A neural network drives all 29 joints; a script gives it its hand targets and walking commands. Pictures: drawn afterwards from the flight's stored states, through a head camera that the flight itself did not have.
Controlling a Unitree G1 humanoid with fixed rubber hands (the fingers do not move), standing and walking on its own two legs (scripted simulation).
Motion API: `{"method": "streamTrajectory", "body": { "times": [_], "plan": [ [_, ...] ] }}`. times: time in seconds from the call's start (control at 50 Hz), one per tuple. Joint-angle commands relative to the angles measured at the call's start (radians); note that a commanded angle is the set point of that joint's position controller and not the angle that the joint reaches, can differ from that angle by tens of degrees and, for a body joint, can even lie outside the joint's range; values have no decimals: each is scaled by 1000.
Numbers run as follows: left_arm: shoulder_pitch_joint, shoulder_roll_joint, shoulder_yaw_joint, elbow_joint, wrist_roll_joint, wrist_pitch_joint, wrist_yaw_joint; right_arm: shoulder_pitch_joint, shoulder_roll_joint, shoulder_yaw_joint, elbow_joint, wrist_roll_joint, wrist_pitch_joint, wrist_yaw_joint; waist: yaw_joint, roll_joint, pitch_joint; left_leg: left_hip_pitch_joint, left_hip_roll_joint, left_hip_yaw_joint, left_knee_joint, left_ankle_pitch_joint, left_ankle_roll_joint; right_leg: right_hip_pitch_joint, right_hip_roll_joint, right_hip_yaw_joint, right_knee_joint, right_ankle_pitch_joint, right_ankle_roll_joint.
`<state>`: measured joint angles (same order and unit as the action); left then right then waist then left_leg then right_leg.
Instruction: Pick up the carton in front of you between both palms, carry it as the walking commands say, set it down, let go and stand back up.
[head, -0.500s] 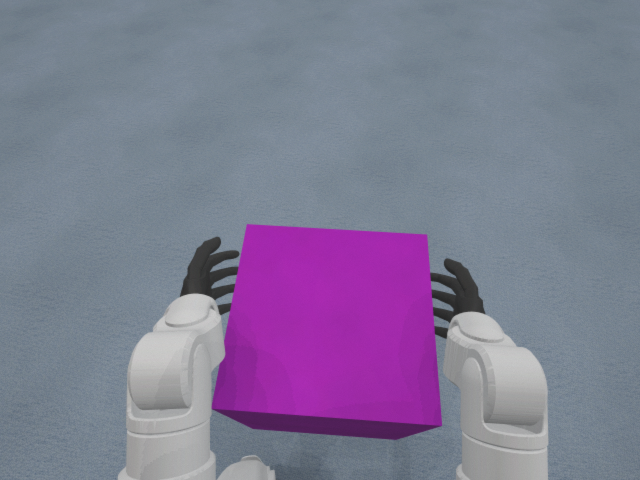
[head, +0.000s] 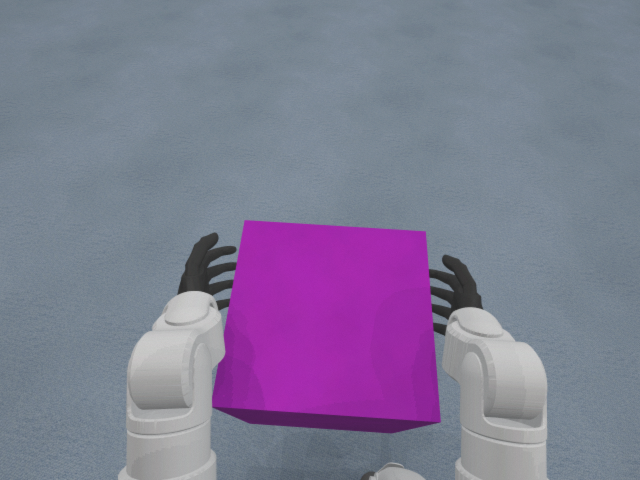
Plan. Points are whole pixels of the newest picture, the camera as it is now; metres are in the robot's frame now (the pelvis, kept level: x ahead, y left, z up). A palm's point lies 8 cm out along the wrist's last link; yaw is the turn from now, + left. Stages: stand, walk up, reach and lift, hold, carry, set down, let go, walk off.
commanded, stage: carry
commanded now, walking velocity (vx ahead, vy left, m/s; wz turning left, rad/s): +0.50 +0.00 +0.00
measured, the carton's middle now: (326, 339) +0.29 +0.00 +0.00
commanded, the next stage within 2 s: none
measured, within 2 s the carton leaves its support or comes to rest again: neither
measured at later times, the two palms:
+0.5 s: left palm (255, 122) +0.61 +0.13 +0.11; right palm (429, 140) +0.61 -0.16 +0.09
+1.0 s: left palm (262, 34) +0.95 +0.15 +0.10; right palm (393, 47) +0.94 -0.14 +0.09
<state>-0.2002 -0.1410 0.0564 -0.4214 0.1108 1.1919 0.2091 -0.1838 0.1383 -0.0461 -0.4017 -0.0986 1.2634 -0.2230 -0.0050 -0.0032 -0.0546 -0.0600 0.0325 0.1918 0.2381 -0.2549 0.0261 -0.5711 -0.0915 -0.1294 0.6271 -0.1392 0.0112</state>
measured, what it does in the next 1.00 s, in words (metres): walks ahead: right foot, then left foot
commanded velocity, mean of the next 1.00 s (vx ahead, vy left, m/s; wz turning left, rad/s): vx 0.50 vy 0.00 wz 0.00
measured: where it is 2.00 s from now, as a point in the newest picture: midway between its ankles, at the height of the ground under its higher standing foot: (319, 267)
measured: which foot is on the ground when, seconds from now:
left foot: down 0.00-0.14, up 0.16-0.56, down 0.58-1.00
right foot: up 0.00-0.10, down 0.12-0.60, up 0.62-1.00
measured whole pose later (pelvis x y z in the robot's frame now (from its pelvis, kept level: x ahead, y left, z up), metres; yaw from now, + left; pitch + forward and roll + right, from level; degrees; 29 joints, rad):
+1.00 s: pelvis +0.67 +0.00 -0.01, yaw +1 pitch +4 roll -1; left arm -0.20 -0.14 0.06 -0.44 0.11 1.20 0.21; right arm -0.18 0.14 -0.04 -0.41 -0.11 1.27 -0.22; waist 0.00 0.00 -0.06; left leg 0.02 0.04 0.19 0.22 -0.31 0.00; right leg -0.56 -0.08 -0.16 0.55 -0.07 0.00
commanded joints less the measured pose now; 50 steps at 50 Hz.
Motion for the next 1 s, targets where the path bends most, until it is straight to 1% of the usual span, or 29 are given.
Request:
{"method": "streamTrajectory", "body": {
  "times": [0.0, 0.04, 0.08, 0.1, 0.12, 0.14, 0.16, 0.18, 0.2, 0.22, 0.24, 0.28, 0.32, 0.36, 0.48, 0.52, 0.54, 0.56, 0.58, 0.6, 0.62, 0.64, 0.66, 0.68, 0.7, 0.72, 0.8, 0.88, 0.98],
  "plan": [
    [-283, -1021, -651, 11, -402, 48, -277, -437, 955, 619, -135, 408, -36, 295, -15, 161, -189, 188, 213, -82, -27, 452, 80, 21, 33, -57, -104, 83, -10],
    [-291, -998, -643, 22, -407, 63, -285, -438, 936, 619, -127, 397, -26, 292, -11, 168, -170, 195, 209, -57, 28, 538, 57, 84, 46, -82, -149, 84, -30],
    [-285, -986, -630, 48, -410, 72, -294, -447, 924, 621, -123, 393, -16, 289, 9, 123, -221, 110, 159, 31, 252, 639, 15, 342, 117, -157, -218, 56, -41],
    [-276, -979, -619, 63, -408, 74, -298, -458, 912, 622, -122, 393, -12, 289, 25, 75, -282, -24, 130, 48, 426, 513, -9, 546, 68, -96, -205, 1, -48],
    [-272, -963, -607, 84, -397, 73, -299, -488, 910, 629, -138, 401, -3, 290, 41, -139, -359, -277, 46, 34, 722, 260, -52, 747, -192, 320, -274, -97, -144],
    [-265, -982, -607, 114, -398, 66, -301, -514, 921, 641, -139, 409, 1, 294, 44, -339, -366, -546, -67, -56, 935, -195, -63, 874, -319, 630, -389, -21, -254],
    [-278, -1010, -609, 94, -405, 60, -305, -528, 957, 652, -123, 421, -7, 299, 35, -246, -349, -621, -6, -162, 1066, -233, -28, 853, -333, 561, -364, 109, -267],
    [-289, -1051, -612, 86, -411, 50, -309, -536, 988, 658, -124, 428, -18, 304, 35, -168, -352, -634, 37, -191, 1083, -206, 0, 808, -303, 471, -335, 200, -246],
    [-317, -1083, -614, 69, -417, 40, -313, -550, 1018, 661, -123, 433, -31, 306, 31, -69, -333, -616, 76, -198, 1022, -143, 7, 740, -281, 384, -337, 231, -206],
    [-345, -1108, -622, 51, -425, 30, -315, -555, 1046, 661, -121, 436, -44, 305, 26, -42, -326, -587, 101, -203, 939, -86, 5, 688, -260, 320, -367, 193, -172],
    [-362, -1122, -628, 38, -432, 22, -316, -556, 1066, 661, -124, 435, -56, 303, 23, -64, -328, -558, 102, -183, 880, -48, -1, 664, -243, 270, -392, 152, -149],
    [-351, -1126, -630, 23, -436, 12, -319, -536, 1083, 662, -129, 424, -73, 293, 22, -103, -321, -543, 90, -144, 776, -14, -18, 646, -220, 197, -426, 126, -153],
    [-332, -1111, -631, 14, -435, 10, -320, -517, 1079, 666, -140, 414, -80, 282, 21, -117, -298, -569, 83, -110, 658, 25, -39, 663, -207, 148, -450, 154, -169],
    [-315, -1083, -629, -1, -431, 13, -316, -501, 1058, 668, -155, 409, -79, 274, 22, -119, -263, -579, 74, -77, 529, 82, -49, 686, -178, 96, -446, 218, -160],
    [-250, -988, -607, 11, -390, 48, -297, -459, 969, 670, -159, 416, -33, 272, 28, -151, -174, -503, 21, 8, 265, 236, -17, 732, -137, -5, -404, 439, -115],
    [-252, -971, -606, 21, -384, 59, -295, -466, 952, 664, -149, 424, -19, 280, 24, -163, -180, -384, -8, 40, 220, 238, 3, 726, -133, -40, -313, 594, -88],
    [-262, -966, -609, 22, -386, 64, -295, -459, 949, 658, -135, 424, -14, 283, 8, -145, -216, -245, -44, 80, 171, 240, 6, 692, -107, -94, -187, 630, -64],
    [-274, -961, -612, 22, -388, 69, -296, -451, 939, 647, -121, 422, -11, 287, -8, -100, -275, -45, -53, 89, 169, 180, 10, 593, -75, -124, -23, 565, -43],
    [-295, -951, -612, 26, -392, 74, -299, -444, 934, 636, -118, 416, -7, 290, -26, 8, -341, 131, 108, -133, 151, 84, 25, 443, -55, -111, 197, 283, -18],
    [-331, -962, -627, 1, -405, 80, -300, -467, 925, 624, -85, 407, -16, 293, -24, 279, -403, 356, 361, -605, 63, -27, 185, 105, 79, -55, 484, -57, 17],
    [-335, -976, -639, 24, -411, 79, -304, -456, 957, 622, -76, 417, -20, 296, -20, 284, -360, 351, 392, -689, -11, 146, 214, -49, 101, 58, 640, -331, -1],
    [-339, -1011, -649, 40, -417, 70, -307, -477, 987, 621, -89, 420, -28, 299, -15, 219, -353, 321, 371, -570, 26, 290, 200, -79, 41, 116, 691, -318, -29],
    [-347, -1048, -654, 40, -423, 58, -311, -491, 1027, 622, -95, 424, -38, 303, -14, 108, -353, 278, 344, -469, 53, 390, 170, -77, 5, 132, 655, -267, -40],
    [-353, -1081, -654, 47, -425, 45, -312, -518, 1059, 626, -108, 428, -49, 307, -10, 48, -333, 216, 320, -390, 41, 406, 135, -59, -23, 132, 577, -214, -40],
    [-355, -1104, -655, 46, -424, 33, -310, -539, 1075, 629, -117, 431, -59, 309, -5, 67, -335, 175, 297, -330, 16, 353, 103, -26, -35, 126, 505, -170, -36],
    [-354, -1121, -659, 44, -423, 22, -307, -541, 1083, 626, -121, 435, -67, 311, -5, 96, -342, 158, 282, -290, 0, 331, 96, -4, -25, 103, 456, -144, -31],
    [-319, -1127, -664, 33, -405, -5, -284, -506, 1065, 614, -126, 440, -79, 314, -8, 143, -305, 165, 258, -189, -56, 306, 117, -39, -13, 35, 247, -86, 3],
    [-305, -1083, -664, -1, -405, 12, -271, -478, 1016, 614, -148, 431, -64, 306, -12, 146, -232, 189, 221, -118, -54, 383, 106, -49, 5, -18, 28, 15, 13],
    [-294, -1007, -648, 9, -411, 58, -282, -437, 942, 614, -136, 397, -32, 290, -12, 168, -167, 219, 211, -53, 6, 551, 62, 44, 36, -71, -137, 105, -26]
  ]
}}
